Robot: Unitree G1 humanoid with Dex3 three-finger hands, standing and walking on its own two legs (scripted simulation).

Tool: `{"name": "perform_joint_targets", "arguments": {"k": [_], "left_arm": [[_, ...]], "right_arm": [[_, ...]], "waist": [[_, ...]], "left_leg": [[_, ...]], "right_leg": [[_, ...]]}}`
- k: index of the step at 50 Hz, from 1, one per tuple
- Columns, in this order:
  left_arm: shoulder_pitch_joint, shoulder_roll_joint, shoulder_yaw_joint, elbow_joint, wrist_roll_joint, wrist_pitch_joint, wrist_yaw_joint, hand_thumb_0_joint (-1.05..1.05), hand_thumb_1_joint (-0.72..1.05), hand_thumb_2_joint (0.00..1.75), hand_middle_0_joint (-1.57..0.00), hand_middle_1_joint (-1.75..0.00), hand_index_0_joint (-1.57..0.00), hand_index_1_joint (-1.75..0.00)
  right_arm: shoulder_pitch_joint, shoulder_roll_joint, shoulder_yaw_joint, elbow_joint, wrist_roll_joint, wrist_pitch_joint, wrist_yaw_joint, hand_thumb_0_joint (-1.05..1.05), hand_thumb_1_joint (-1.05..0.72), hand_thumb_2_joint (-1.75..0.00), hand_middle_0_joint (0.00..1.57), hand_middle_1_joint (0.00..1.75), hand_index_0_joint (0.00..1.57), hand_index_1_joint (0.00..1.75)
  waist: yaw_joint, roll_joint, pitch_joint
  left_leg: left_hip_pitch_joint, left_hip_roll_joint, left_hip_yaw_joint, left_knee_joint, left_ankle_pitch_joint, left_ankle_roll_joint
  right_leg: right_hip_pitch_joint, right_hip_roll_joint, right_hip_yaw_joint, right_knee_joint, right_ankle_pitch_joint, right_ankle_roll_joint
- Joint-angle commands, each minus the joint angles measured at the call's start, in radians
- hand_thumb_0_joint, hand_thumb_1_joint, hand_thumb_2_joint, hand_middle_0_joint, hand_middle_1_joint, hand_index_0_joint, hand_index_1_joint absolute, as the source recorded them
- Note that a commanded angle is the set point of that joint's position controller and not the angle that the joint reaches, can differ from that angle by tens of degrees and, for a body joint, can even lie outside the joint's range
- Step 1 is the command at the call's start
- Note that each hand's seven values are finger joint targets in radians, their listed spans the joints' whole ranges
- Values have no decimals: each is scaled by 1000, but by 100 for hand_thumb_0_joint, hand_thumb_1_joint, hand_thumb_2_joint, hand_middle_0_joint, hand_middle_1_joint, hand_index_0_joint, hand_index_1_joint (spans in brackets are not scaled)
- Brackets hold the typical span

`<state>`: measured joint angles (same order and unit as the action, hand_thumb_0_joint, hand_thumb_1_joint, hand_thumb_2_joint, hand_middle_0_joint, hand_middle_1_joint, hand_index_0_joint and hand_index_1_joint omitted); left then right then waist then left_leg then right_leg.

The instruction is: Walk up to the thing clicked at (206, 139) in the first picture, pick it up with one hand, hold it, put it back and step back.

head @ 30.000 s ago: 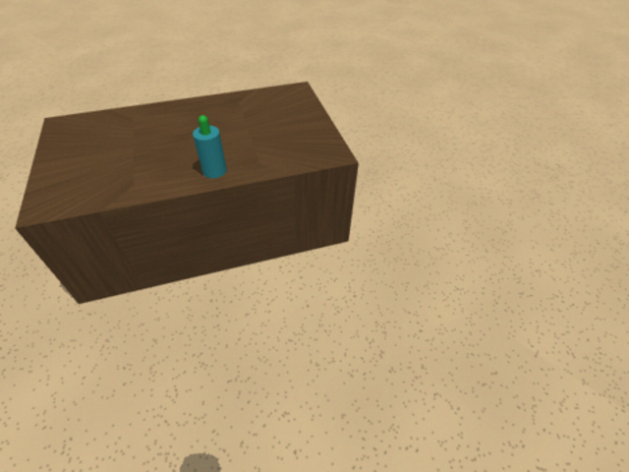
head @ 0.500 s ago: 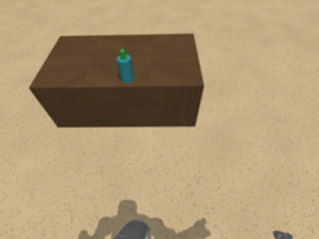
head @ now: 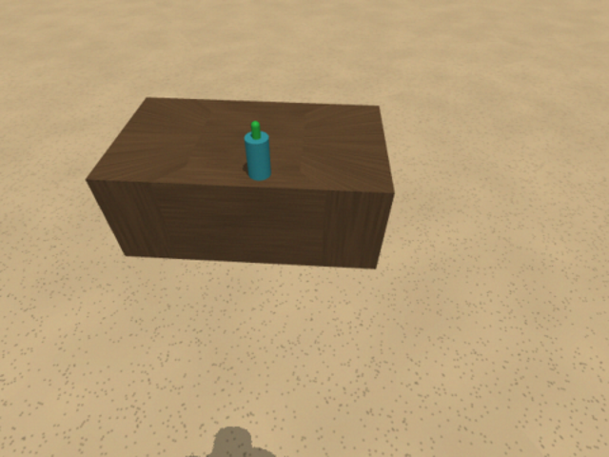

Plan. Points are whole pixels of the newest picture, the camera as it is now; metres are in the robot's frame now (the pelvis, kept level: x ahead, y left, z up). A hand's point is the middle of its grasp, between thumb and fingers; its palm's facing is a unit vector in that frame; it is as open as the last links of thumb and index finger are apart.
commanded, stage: step back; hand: left
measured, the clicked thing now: (257, 149) +1.11 +0.19 -0.24
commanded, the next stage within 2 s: stand in 0.54 s
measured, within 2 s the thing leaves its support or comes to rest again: neither
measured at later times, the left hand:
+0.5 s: hand out of the picture +0.15 +0.28 -0.14, palm faces +0.03 -0.93 -0.35, open 7.4 cm
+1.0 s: hand out of the picture +0.11 +0.25 -0.14, palm faces -0.01 -0.94 -0.33, open 7.4 cm
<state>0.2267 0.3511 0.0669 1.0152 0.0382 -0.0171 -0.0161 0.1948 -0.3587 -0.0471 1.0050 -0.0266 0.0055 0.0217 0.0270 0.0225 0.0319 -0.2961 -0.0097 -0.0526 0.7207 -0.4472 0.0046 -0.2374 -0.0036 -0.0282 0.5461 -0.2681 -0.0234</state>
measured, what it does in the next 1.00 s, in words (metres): stands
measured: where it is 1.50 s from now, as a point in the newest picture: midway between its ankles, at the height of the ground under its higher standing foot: outside the picture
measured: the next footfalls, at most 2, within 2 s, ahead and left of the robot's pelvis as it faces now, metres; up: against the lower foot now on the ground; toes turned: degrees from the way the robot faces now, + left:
none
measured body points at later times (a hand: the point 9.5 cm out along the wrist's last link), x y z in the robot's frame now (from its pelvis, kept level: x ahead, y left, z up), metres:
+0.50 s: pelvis +0.04 +0.02 +0.01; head +0.06 +0.02 +0.46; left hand +0.14 +0.33 -0.12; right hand +0.15 -0.27 -0.12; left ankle +0.03 +0.13 -0.73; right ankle +0.03 -0.12 -0.73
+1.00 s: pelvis +0.03 +0.00 +0.02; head +0.04 +0.00 +0.47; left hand +0.11 +0.30 -0.11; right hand +0.12 -0.30 -0.11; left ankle +0.03 +0.13 -0.73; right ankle +0.03 -0.12 -0.73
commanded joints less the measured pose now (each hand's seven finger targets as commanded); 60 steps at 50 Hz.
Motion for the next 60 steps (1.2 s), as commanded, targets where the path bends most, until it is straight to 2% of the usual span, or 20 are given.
{"name": "perform_joint_targets", "arguments": {"k": [1,3,4,5,6,7,8,12,14,16,20,26,27,30,32,36,44,49,55,60], "left_arm": [[-110,281,57,-88,2,-38,22,0,90,90,-20,-30,-20,-30],[-164,271,49,-95,-1,-28,16,0,90,90,-20,-30,-20,-30],[-149,247,36,-91,-5,-22,13,0,90,90,-20,-30,-20,-30],[-125,222,22,-86,-7,-19,11,0,90,90,-20,-30,-20,-30],[-131,186,9,-85,-20,-17,8,0,90,90,-20,-30,-20,-30],[-139,196,16,-68,-30,-14,8,0,90,90,-20,-30,-20,-30],[-135,203,17,-61,-27,-15,10,0,90,90,-20,-30,-20,-30],[-92,212,14,-22,-28,-34,19,0,90,90,-20,-30,-20,-30],[-113,229,17,-19,-29,-35,23,0,90,90,-20,-30,-20,-30],[-132,224,12,-20,-32,-32,27,0,90,90,-20,-30,-20,-30],[-159,215,5,-11,-27,-22,31,0,90,90,-20,-30,-20,-30],[-186,230,6,-1,-24,-21,32,0,90,90,-20,-30,-20,-30],[-192,192,-14,12,-35,-18,28,0,90,90,-20,-30,-20,-30],[-191,196,-16,17,-39,-20,32,0,90,90,-20,-30,-20,-30],[-196,202,-17,21,-36,-21,33,0,90,90,-20,-30,-20,-30],[-205,203,-21,29,-33,-22,33,0,90,90,-20,-30,-20,-30],[-212,212,-20,50,-28,-23,28,0,90,90,-20,-30,-20,-30],[-198,205,-26,60,-29,-20,23,0,90,90,-20,-30,-20,-30],[-185,212,-25,62,-27,-25,20,0,90,90,-20,-30,-20,-30],[-173,218,-26,63,-28,-19,20,0,90,90,-20,-30,-20,-30]], "right_arm": [[-14,-184,-42,-49,2,-33,-11,0,-90,-90,20,30,20,30],[36,-167,-42,-24,0,-41,-12,0,-90,-90,20,30,20,30],[33,-171,-47,-15,-5,-43,-16,0,-90,-90,20,30,20,30],[10,-182,-52,-21,-11,-48,-21,0,-90,-90,20,30,20,30],[-18,-220,-53,-30,-14,-54,-25,0,-90,-90,20,30,20,30],[-60,-251,-51,-33,-8,-54,-22,0,-90,-90,20,30,20,30],[-89,-262,-50,-33,-6,-53,-21,0,-90,-90,20,30,20,30],[-118,-214,-31,-22,2,-56,-23,0,-90,-90,20,30,20,30],[-83,-206,-31,-4,9,-55,-30,0,-90,-90,20,30,20,30],[-84,-204,-32,3,12,-54,-35,0,-90,-90,20,30,20,30],[-123,-206,-40,4,12,-44,-37,0,-90,-90,20,30,20,30],[-167,-188,-34,11,9,-40,-34,0,-90,-90,20,30,20,30],[-166,-184,-19,15,21,-42,-33,0,-90,-90,20,30,20,30],[-166,-197,-18,31,19,-49,-33,0,-90,-90,20,30,20,30],[-168,-195,-17,34,22,-46,-33,0,-90,-90,20,30,20,30],[-189,-188,-11,43,23,-42,-32,0,-90,-90,20,30,20,30],[-204,-188,-3,64,22,-39,-28,0,-90,-90,20,30,20,30],[-192,-194,0,77,20,-37,-21,0,-90,-90,20,30,20,30],[-168,-195,3,82,17,-42,-20,0,-90,-90,20,30,20,30],[-137,-197,5,88,15,-36,-20,0,-90,-90,20,30,20,30]], "waist": [[-12,-146,39],[-43,-170,-3],[-43,-146,-6],[-43,-110,-6],[-36,6,-13],[-12,41,4],[-5,41,11],[10,88,-77],[-12,56,-117],[-15,44,-124],[-18,14,-108],[-17,-37,-93],[-25,-31,-80],[-23,-14,-127],[-28,-29,-143],[-27,-26,-146],[-31,-18,-84],[-28,-20,-38],[-28,-27,-61],[-30,-41,-18]], "left_leg": [[-65,33,-14,-23,-6,3],[67,14,44,-212,95,3],[147,4,37,-263,137,7],[192,36,-14,-323,171,17],[136,164,-208,-392,109,52],[25,223,-280,-443,-44,103],[-11,244,-275,-445,-47,123],[51,151,-107,-328,406,49],[107,125,-58,-287,565,28],[147,123,-45,-264,672,28],[135,137,-60,-286,561,49],[109,116,-30,-297,485,34],[161,128,-60,-342,582,27],[236,145,-53,-345,737,24],[251,143,-41,-359,729,20],[257,144,-33,-391,675,14],[229,138,-34,-451,478,2],[199,128,-39,-471,324,0],[201,134,-47,-467,342,7],[166,125,-50,-470,267,6]], "right_leg": [[-41,-264,321,-306,-314,-147],[-65,-216,212,-223,-184,-115],[-114,-184,175,-177,-139,-88],[-143,-156,133,-125,-64,-66],[-143,-88,82,-63,-70,-19],[-66,-33,27,-10,-139,0],[-14,-26,23,-13,-142,-3],[140,-81,70,-122,138,-18],[165,-100,74,-94,273,-28],[149,-104,65,-78,336,-23],[140,-93,48,-81,279,-19],[170,-118,82,-117,303,-19],[142,-132,100,-147,385,-12],[189,-126,83,-151,458,3],[212,-130,84,-166,486,6],[231,-134,84,-201,449,10],[190,-131,98,-270,285,12],[132,-124,110,-310,116,11],[137,-127,116,-302,143,8],[91,-122,124,-323,23,6]]}}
